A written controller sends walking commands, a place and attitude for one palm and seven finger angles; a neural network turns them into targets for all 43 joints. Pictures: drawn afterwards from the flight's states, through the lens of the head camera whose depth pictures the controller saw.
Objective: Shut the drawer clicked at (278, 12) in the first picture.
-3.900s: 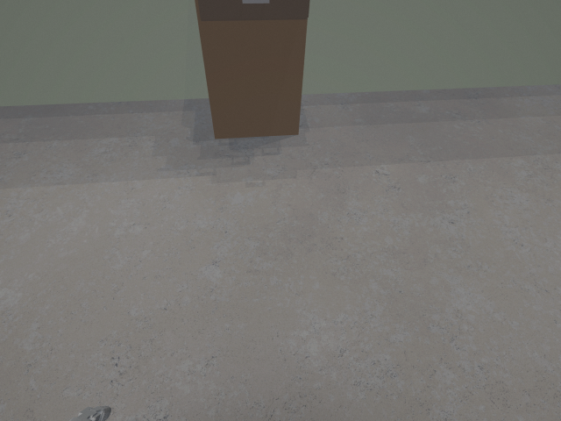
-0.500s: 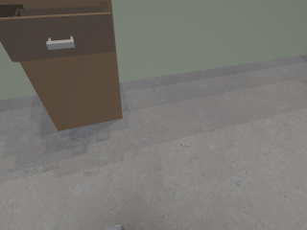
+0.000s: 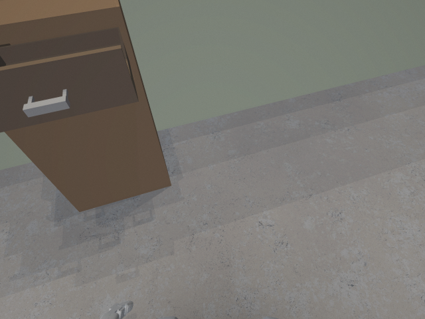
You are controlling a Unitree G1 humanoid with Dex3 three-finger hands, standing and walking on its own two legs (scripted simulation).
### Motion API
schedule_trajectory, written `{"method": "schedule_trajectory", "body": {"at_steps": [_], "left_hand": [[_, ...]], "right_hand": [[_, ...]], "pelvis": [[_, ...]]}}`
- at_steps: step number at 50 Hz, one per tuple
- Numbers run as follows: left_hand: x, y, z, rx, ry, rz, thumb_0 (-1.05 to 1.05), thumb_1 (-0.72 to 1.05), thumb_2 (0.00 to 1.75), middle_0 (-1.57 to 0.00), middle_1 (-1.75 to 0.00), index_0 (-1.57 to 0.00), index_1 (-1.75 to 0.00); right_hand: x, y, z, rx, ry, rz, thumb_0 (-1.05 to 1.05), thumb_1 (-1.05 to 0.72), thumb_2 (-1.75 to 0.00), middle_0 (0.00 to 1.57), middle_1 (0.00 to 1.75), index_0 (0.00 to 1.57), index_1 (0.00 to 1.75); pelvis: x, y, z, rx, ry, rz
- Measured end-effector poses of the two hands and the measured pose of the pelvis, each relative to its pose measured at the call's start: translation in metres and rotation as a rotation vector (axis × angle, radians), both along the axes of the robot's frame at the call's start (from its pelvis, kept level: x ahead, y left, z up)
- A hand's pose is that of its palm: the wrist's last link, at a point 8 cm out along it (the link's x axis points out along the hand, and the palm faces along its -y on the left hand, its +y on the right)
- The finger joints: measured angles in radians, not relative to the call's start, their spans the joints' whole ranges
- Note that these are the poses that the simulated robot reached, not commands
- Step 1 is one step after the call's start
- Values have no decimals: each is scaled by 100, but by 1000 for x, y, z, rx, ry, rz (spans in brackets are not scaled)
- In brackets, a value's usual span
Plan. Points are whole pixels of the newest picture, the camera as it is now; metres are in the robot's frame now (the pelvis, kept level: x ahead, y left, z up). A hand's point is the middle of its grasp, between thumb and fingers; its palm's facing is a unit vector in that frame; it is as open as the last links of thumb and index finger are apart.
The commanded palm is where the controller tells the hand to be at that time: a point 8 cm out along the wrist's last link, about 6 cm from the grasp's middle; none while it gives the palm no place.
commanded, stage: turn to face it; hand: left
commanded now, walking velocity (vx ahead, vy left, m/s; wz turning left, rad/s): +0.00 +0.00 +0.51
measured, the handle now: (47, 101) +0.64 +0.46 +0.04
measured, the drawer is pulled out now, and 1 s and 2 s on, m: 0.14 0.14 0.14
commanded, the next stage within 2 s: take the last steps up to it in 0.58 s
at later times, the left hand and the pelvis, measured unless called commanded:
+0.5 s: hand out of the picture +0.04 +0.27 -0.16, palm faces +0.25 -0.94 -0.23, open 7.4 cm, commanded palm none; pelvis +0.03 +0.05 +0.01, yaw +11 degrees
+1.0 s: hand out of the picture -0.02 +0.17 -0.14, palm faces +0.38 -0.90 -0.21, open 7.3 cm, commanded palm none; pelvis +0.04 +0.01 +0.02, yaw +19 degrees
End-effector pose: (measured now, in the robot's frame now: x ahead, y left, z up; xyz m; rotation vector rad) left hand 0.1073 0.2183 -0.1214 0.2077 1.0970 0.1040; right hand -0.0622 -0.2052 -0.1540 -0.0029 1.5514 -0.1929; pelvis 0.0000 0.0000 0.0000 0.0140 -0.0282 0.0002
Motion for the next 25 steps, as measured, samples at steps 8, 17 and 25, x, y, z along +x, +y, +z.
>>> {"method": "schedule_trajectory", "body": {"at_steps": [8,17,25], "left_hand": [[-9,22,-1,-12,6,128,-2,93,90,-20,-30,-20,-30],[-59,78,-33,-31,142,252,0,92,90,-20,-30,-20,-30],[-89,92,-10,-5,190,317,0,91,90,-20,-30,-19,-30]], "right_hand": [[125,-24,22,-93,-222,161,1,-91,-90,19,30,20,30],[222,2,49,-196,-426,331,0,-91,-90,19,30,20,30],[231,27,57,-148,-403,385,0,-91,-90,19,30,20,30]], "pelvis": [[18,9,7,-16,10,93],[27,41,-4,-50,7,152],[32,47,15,-51,13,199]]}}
